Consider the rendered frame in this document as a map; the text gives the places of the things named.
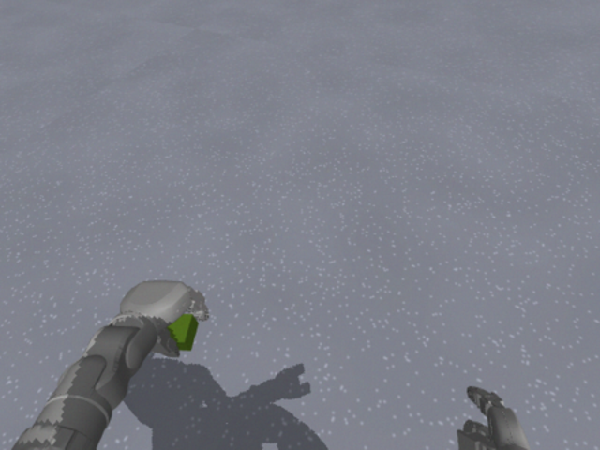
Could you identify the right robot hand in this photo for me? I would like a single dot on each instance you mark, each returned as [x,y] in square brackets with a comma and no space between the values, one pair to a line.
[503,425]

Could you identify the small box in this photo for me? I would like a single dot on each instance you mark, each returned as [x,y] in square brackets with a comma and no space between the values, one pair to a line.
[183,331]

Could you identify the left robot hand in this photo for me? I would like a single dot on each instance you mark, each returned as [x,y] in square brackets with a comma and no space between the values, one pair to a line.
[164,302]

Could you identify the left robot arm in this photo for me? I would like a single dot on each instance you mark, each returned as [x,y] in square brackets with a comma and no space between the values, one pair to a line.
[81,407]

